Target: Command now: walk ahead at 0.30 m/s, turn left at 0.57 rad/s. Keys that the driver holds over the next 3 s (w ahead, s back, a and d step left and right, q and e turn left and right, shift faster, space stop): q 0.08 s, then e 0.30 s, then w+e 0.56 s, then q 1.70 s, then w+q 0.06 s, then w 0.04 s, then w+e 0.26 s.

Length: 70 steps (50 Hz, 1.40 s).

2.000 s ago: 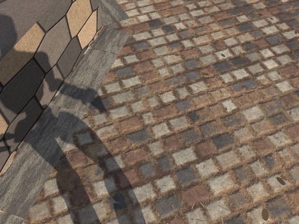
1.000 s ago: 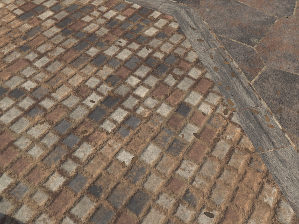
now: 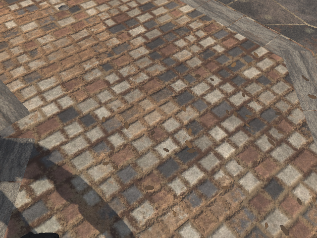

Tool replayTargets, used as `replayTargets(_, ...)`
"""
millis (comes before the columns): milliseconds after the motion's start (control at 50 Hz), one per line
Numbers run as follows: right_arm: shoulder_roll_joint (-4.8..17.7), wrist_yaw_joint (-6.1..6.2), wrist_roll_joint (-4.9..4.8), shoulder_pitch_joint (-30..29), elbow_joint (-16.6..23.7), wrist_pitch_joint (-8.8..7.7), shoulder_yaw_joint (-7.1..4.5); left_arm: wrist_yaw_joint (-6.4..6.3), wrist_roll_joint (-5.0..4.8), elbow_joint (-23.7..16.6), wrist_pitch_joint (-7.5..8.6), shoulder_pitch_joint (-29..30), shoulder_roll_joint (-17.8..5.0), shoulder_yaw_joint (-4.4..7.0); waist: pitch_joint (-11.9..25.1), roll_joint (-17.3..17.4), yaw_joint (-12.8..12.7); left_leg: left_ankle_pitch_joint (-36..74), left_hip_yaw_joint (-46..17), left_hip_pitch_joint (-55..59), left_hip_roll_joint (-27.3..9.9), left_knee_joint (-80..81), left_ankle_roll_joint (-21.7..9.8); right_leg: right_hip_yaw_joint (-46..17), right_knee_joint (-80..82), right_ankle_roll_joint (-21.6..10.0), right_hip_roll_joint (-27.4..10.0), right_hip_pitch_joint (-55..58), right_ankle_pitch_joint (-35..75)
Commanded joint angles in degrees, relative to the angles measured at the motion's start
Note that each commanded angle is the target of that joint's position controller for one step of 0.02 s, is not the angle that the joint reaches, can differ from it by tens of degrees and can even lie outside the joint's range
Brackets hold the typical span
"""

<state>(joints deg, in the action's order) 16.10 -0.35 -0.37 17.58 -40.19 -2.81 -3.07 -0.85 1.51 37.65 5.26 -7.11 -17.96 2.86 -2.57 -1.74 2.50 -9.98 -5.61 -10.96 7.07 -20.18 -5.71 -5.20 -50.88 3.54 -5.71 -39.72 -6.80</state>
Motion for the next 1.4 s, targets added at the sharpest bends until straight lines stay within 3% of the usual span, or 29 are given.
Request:
replayTargets(20,10.36,1.43,-0.8,-1.42,2.97,0.33,-3.09,0.25,-0.04,-3.47,0.53,2.52,-1.74,0.26,3.54,5.52,-0.54,26.56,-5.78,-7.24,-9.34,2.37,-5.69,3.7,11.68,1.12,5.47,11.16,10.62)
replayTargets(80,10.55,2.2,-1.2,0.64,1.84,1.8,-3.32,1.03,-1.12,-4.43,0.47,6.22,-2.96,0.61,4.77,6.88,0.55,21.78,-11.11,-2.79,-10.79,-0.97,-4.35,1.92,18.5,0.66,7.74,12.53,11.53)
replayTargets(160,6.71,2.7,-0.03,-1.17,1.46,2.1,-2.01,2.09,-0.13,-1.85,1.65,-0.14,-4.82,1.49,7.88,8.01,-2.26,25.28,-13.09,6.03,-13.12,-11.05,-2.4,1.75,25.53,-3.73,5.92,17.65,12.91)
replayTargets(180,5.08,2.4,0.34,-0.97,1.54,1.78,-1.37,1.94,0.7,-1.29,2.21,-2.75,-5.42,1.58,10.2,6.4,-3.61,25.46,-11.14,4.97,-9.86,-16.73,-0.51,1.54,28.72,-5.71,3.99,25.43,23.19)
replayTargets(200,2.66,2.07,1.54,4.36,1.77,1.26,-0.43,1.76,1.89,-1.68,2.4,-4.75,-8.34,1.73,17.16,-2.68,-1.33,6.8,-8.81,-3.28,-5.19,-28.7,2.13,-9.14,23.33,-11.71,-5.63,41.16,45.85)
replayTargets(220,2.58,1.69,1.07,12.79,-0.81,1.37,0.12,1.87,1.67,-0.12,1.46,-6.21,-5.45,1.06,22.76,-12.65,0.45,-26.15,-5.28,-12.49,-1.3,-40.63,6.44,-23.48,23.36,-22.08,-15.5,50.79,49.71)
replayTargets(240,7.37,1.42,0.97,11.57,-1.08,1.96,-0.64,2.3,-0.95,-0.1,0.57,-6.15,-2.85,0.46,21.51,-8.75,-0.29,-28.3,-4.79,-15.23,-4.24,-43.4,8.09,-29.05,26.75,-22.91,-15.23,47.4,31.06)
replayTargets(280,9.22,1.9,0.56,0.24,0.74,3.95,-1.7,2.56,-1.94,-1.05,-1.18,-1.81,-3.44,0.4,11.06,-2.27,-2.37,-23.04,-2.2,-19.47,-5.78,-45.34,10.13,-24.98,30.87,-18.52,-9.72,37.47,8.33)
replayTargets(320,8.31,2.4,0.41,-2.72,1.92,5.11,-1.96,2.12,-1.57,-1.88,-2.67,0.76,-7.07,1.6,5.54,-3.25,-1.52,-20.68,-0.71,-18.0,-6.43,-39.14,10.05,-21.55,34.12,-15.76,-6.2,28.51,-1.2)
replayTargets(380,4.97,3.22,0.42,-1.87,0.94,4.59,-1.33,1.25,-1.23,-2.28,-3.95,0.19,-7.22,2.31,6.92,-6.41,-1.49,-18.69,1.56,-11.83,-4.52,-29.62,9.91,-17.3,34.92,-14.78,-2.2,25.63,-0.7)
replayTargets(480,5.05,2.08,0.29,-3.42,1.6,2.49,-1.37,-0.49,-2.91,-2.75,-5.36,-0.27,-7.57,3.11,8.64,-8.85,-1.12,-12.12,2.8,-4.28,-3.87,-17.86,7.8,-20.5,38.96,-14.76,-0.93,20.63,-24.17)
replayTargets(540,5.21,1.39,0.35,1.53,-0.53,0.44,-1.77,-1.01,-3.29,-3.32,-6.18,0.43,-6.33,3.02,6.95,-6.13,2.41,-4.91,4.15,7.87,-5.04,-4.0,4.52,-18.39,35.41,-10.83,2.99,12.37,-28.94)
replayTargets(560,8.26,1.85,0.7,5.93,-1.36,-0.02,-2.57,-0.86,-3.21,-4.06,-5.99,1.1,-3.65,2.29,6.72,-0.37,3.96,-11.59,-3.75,14.91,-13.91,1.31,1.77,-14.0,24.96,-7.33,6.41,3.98,-29.93)
replayTargets(580,12.97,1.81,1.62,6.48,-1.39,-0.17,-3.56,-0.58,-3.56,-5.72,-5.29,1.53,0.14,1.45,5.19,14.37,3.09,-28.8,-23.33,14.9,-26.26,8.58,-3.64,-2.52,8.1,-5.52,13.53,-5.59,-25.42)
replayTargets(600,13.4,1.58,2.87,1.65,-0.02,-0.96,-3.73,-0.31,-3.01,-6.74,-4.27,2.07,-3.92,2.45,-0.04,13.98,1.18,-32.94,-30.2,8.17,-30.14,11.23,-7.2,-5.43,-0.13,-5.36,8.6,-9.0,-20.67)
replayTargets(640,7.99,2.33,0.82,-3.36,1.16,-1.92,-2.37,0.5,-2.62,-3.6,-3.92,-3.03,-6.0,3.35,-1.38,10.21,-1.78,-24.31,-19.97,10.23,-25.28,10.88,-3.65,-4.8,-5.69,-4.26,6.92,-9.91,-12.14)
replayTargets(820,8.55,1.67,1.09,3.42,-1.65,-2.02,-2.15,2.72,-2.91,-6.84,-3.48,4.55,-1.51,1.61,-3.46,8.2,3.09,2.02,3.46,10.4,-21.12,12.25,-2.71,1.93,-1.1,-0.43,2.39,-7.74,3.44)
replayTargets(920,10.77,1.26,-0.24,5.98,-3.96,-1.32,-2.79,4.64,-3.25,-9.67,-3.06,10.37,-0.24,0.51,-5.7,7.42,4.63,6.71,8.74,12.13,-23.07,11.04,-2.32,7.06,10.25,-3.32,2.15,-2.55,1.57)
replayTargets(960,11.15,1.01,-0.95,6.27,-4.97,-0.76,-2.88,5.1,-3.06,-10.36,-2.86,10.41,-0.49,0.59,-5.22,7.59,3.15,20.63,10.21,12.49,-23.56,7.18,-1.71,8.81,14.23,-5.85,4.07,3.07,-2.75)
replayTargets(1000,12.05,1.12,-1.45,6.1,-6.08,-0.31,-2.79,4.7,-2.25,-8.08,-2.44,0.08,-3.38,2.35,2.47,8.37,-4.06,47.95,12.23,11.43,-22.2,-6.31,0.01,10.62,19.91,-9.42,9.1,20.87,-0.32)
replayTargets(1020,11.53,1.22,-1.47,5.99,-5.98,-0.73,-2.35,3.79,-2.0,-5.66,-2.47,-8.2,-6.12,3.65,7.65,7.33,-8.48,47.54,13.96,4.97,-19.96,-16.44,2.16,9.14,23.41,-11.12,9.21,35.68,9.45)
replayTargets(1040,7.62,0.98,0.79,5.66,-3.56,-1.67,-0.73,2.16,-0.85,-4.03,-3.22,-16.49,-11.03,4.55,17.13,-1.39,-10.62,14.48,13.37,-11.29,-15.63,-34.84,5.09,-5.39,18.63,-14.65,-3.99,57.0,29.45)
replayTargets(1060,3.31,-0.06,0.49,13.86,-4.53,-2.31,1.22,1.77,0.36,-4.66,-3.25,-15.36,-13.7,3.89,30.55,-12.58,-6.58,-30.91,4.31,-23.94,-6.65,-54.28,7.95,-29.47,21.13,-26.1,-22.76,69.05,38.26)
replayTargets(1080,10.66,0.11,-1.61,7.8,-6.07,-2.3,-1.21,1.75,0.33,-4.86,-3.33,-15.78,-9.19,3.35,30.75,-2.85,-11.26,-28.41,-4.72,-22.09,-7.7,-57.44,7.78,-23.14,23.4,-23.66,-19.16,61.14,38.97)
replayTargets(1100,10.31,0.27,-2.88,2.73,-3.75,-1.93,-1.34,1.98,-0.2,-3.3,-2.98,-11.93,-7.54,2.43,20.25,-4.76,-8.89,-25.37,-2.48,-26.01,-9.83,-55.54,7.54,-12.38,24.38,-21.0,-16.0,54.05,41.25)
replayTargets(1140,7.87,1.59,-1.04,3.08,-5.07,-0.52,-1.18,2.25,-1.43,-2.27,-2.23,-4.85,-3.89,1.56,10.66,-2.3,-3.66,-17.53,0.48,-22.91,-13.26,-48.34,8.41,-4.4,29.36,-17.4,-10.64,39.02,33.43)
replayTargets(1220,4.31,2.83,-0.68,8.68,-6.79,3.17,-1.39,2.5,0.41,-0.66,-0.32,2.67,-1.94,1.25,7.07,-4.04,1.4,-8.74,1.93,-12.9,-12.36,-45.41,10.62,5.61,36.71,-17.66,-8.79,24.06,31.53)
replayTargets(1320,4.08,2.25,-0.03,0.11,-1.52,3.6,-1.46,-0.05,-0.21,2.42,-1.8,2.18,-4.11,2.02,4.61,-3.84,-0.81,-0.5,2.87,-16.86,-14.03,-32.63,10.25,9.61,38.34,-17.05,-9.51,27.85,21.12)
replayTargets(1400,4.81,0.81,-0.15,-4.31,1.96,4.43,-1.67,-0.5,-1.03,3.8,-3.86,1.38,-6.49,2.86,3.32,-2.56,-2.47,-3.08,4.76,-17.22,-13.91,-26.55,8.93,9.11,37.58,-17.55,-12.36,31.45,14.94)
